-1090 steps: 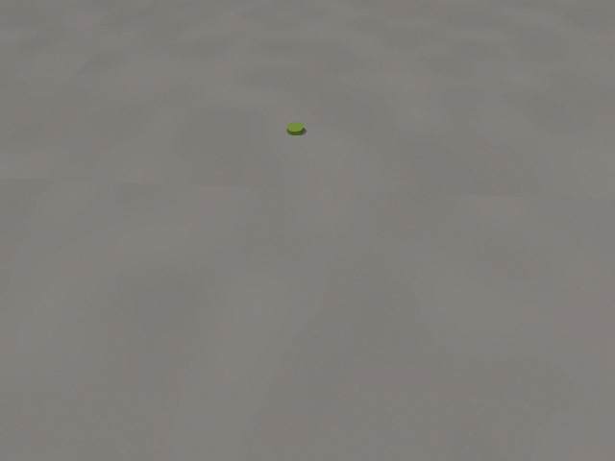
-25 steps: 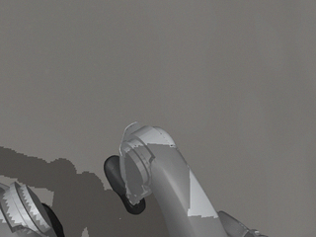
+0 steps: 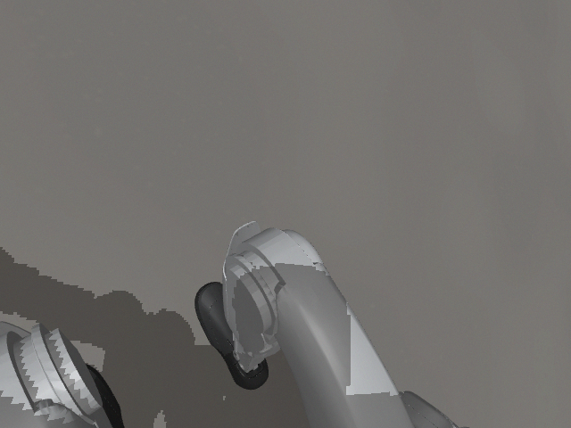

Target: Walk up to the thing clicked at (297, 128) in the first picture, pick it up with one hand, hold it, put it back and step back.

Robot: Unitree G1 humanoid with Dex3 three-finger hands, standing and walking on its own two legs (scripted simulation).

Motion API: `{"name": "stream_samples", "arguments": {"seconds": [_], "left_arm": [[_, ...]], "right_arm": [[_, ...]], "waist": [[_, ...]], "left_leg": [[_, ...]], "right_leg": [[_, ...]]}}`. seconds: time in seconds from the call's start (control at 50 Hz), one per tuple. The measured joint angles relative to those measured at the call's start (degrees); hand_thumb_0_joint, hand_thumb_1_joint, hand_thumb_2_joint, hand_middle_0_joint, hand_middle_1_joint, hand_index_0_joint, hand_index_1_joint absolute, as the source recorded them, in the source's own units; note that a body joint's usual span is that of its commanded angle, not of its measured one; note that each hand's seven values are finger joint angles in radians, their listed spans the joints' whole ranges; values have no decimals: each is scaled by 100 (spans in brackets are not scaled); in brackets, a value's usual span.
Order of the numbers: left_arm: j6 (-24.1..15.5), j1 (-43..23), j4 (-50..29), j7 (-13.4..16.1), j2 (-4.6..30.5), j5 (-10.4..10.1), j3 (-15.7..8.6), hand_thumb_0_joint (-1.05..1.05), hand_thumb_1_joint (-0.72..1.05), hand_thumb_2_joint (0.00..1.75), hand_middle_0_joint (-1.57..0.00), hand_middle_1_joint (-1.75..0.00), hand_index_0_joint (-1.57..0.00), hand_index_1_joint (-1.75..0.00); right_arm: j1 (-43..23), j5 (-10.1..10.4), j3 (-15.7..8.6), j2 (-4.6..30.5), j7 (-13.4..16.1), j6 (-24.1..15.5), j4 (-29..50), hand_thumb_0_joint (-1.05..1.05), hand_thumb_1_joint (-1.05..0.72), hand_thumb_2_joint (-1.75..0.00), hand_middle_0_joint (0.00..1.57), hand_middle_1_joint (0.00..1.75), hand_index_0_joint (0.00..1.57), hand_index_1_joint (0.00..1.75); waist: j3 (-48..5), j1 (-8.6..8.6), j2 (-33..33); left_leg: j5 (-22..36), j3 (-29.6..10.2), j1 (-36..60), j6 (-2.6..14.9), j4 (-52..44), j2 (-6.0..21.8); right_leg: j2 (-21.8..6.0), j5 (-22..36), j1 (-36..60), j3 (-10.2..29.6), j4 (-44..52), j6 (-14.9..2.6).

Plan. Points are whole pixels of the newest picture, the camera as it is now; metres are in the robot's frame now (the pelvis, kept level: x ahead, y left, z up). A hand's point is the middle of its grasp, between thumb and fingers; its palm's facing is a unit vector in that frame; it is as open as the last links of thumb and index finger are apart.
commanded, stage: settle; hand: left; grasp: from above
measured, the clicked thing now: out of the picture +0.47 +0.32 -0.30
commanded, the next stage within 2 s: lift in 0.62 s
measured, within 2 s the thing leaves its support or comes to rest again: neither
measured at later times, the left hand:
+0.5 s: hand out of the picture +0.45 +0.32 -0.17, palm faces -0.43 -0.12 -0.90, open 11.9 cm
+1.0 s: hand out of the picture +0.43 +0.33 -0.11, palm faces -0.44 -0.14 -0.88, open 11.8 cm
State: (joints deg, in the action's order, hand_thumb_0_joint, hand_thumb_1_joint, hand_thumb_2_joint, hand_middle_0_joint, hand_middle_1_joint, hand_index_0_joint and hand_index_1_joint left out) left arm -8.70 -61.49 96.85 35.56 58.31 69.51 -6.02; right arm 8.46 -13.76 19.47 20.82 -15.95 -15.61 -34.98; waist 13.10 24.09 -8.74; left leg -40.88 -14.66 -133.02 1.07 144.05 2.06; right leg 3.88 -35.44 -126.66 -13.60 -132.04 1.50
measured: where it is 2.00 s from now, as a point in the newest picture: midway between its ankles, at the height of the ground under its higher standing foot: (181, 397)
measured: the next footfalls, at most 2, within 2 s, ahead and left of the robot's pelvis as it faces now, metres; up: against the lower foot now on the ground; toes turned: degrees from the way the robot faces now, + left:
none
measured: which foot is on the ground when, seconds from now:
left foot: down 0.00-1.00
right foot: down 0.00-1.00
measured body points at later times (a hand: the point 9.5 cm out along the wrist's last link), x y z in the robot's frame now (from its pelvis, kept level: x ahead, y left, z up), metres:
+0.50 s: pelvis +0.00 +0.00 +0.01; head +0.24 +0.10 +0.38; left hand +0.46 +0.32 -0.12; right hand +0.08 -0.27 -0.07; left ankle +0.07 +0.12 -0.28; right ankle +0.13 -0.10 -0.28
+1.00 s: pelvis +0.00 -0.01 +0.04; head +0.23 +0.08 +0.42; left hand +0.45 +0.33 -0.06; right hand +0.09 -0.27 -0.07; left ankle +0.07 +0.12 -0.28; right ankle +0.12 -0.10 -0.28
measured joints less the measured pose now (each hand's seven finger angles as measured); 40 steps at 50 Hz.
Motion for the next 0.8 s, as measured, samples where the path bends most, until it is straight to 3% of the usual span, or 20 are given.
{"name": "stream_samples", "arguments": {"seconds": [0.1,0.32,0.42,0.54,0.8], "left_arm": [[124,214,-485,-209,-218,-54,-61,-2,-29,74,-44,-86,-48,-85],[396,549,-1158,-933,-1091,-254,364,-2,-28,73,-43,-86,-47,-85],[320,582,-1367,-1202,-1370,-178,458,-2,-27,72,-43,-86,-47,-85],[253,474,-1371,-1285,-1517,-77,470,-2,-27,71,-44,-85,-48,-84],[288,459,-1725,-1610,-1735,-224,439,-1,-26,68,-45,-83,-49,-81]], "right_arm": [[162,71,-282,-41,-17,92,-125,0,-92,-91,20,30,20,30],[286,389,-890,-91,-29,415,-386,0,-91,-90,20,30,20,30],[248,487,-1028,-124,90,568,-374,0,-91,-90,20,30,20,30],[176,544,-1086,-191,234,719,-365,0,-91,-90,20,30,20,30],[194,630,-1302,-339,524,1015,-427,0,-91,-90,20,30,20,30]], "waist": [[-243,-130,164],[-1022,-475,631],[-1189,-587,739],[-1321,-654,825],[-1447,-852,987]], "left_leg": [[-11,49,-51,-12,-40,-30],[54,347,-97,32,-274,-71],[131,479,-79,29,-398,-81],[175,591,-56,3,-503,-92],[208,742,-17,-29,-707,-123]], "right_leg": [[-39,-56,-52,35,-7,-24],[-139,-132,-150,268,20,-50],[-175,-108,-179,377,42,-76],[-208,-105,-226,473,34,-114],[-259,-140,-259,605,96,-161]]}}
